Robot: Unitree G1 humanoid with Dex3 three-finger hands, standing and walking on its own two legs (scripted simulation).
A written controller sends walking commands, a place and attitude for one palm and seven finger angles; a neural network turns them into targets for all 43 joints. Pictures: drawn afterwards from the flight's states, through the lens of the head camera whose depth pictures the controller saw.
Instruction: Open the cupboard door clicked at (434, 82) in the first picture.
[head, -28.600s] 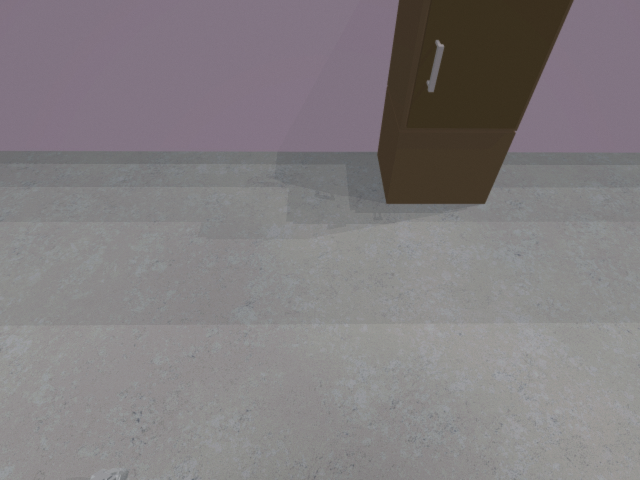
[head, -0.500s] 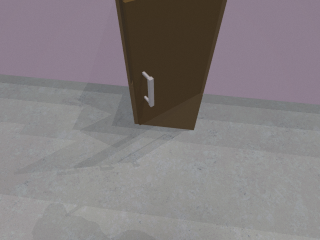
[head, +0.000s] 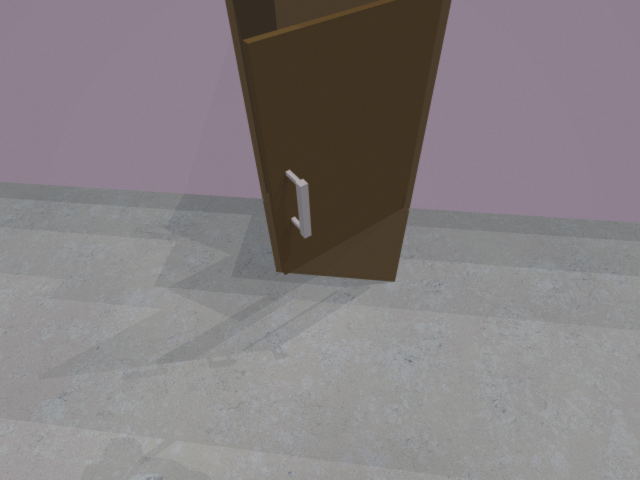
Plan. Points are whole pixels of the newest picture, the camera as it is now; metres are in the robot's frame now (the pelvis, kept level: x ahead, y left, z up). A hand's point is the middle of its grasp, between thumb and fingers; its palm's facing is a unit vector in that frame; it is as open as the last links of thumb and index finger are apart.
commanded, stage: let the arm hang, fingers relaxed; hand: left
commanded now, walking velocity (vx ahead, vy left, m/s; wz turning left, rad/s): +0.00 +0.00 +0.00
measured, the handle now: (298, 205) +0.66 +0.08 -0.10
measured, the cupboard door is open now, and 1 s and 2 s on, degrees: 42 42 42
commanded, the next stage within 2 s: look to check the result in 0.10 s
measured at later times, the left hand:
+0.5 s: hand out of the picture +0.09 +0.24 -0.15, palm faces -0.02 -0.94 -0.34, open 7.4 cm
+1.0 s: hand out of the picture +0.12 +0.23 -0.16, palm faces -0.05 -0.95 -0.32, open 7.4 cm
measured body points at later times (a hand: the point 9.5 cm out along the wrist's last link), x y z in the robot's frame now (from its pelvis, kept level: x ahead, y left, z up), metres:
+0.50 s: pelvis +0.02 +0.00 +0.00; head +0.05 -0.01 +0.45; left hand +0.09 +0.29 -0.13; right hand +0.08 -0.29 -0.15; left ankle -0.02 +0.12 -0.75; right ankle +0.03 -0.10 -0.75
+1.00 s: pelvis +0.03 +0.00 +0.00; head +0.05 +0.00 +0.45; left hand +0.12 +0.28 -0.14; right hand +0.09 -0.28 -0.15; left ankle -0.02 +0.12 -0.75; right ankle +0.03 -0.10 -0.75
